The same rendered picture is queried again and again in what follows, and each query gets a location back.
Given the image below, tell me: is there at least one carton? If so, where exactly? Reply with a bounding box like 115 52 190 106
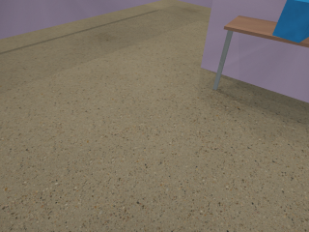
272 0 309 43

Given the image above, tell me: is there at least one table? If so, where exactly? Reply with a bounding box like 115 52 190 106
212 15 309 90

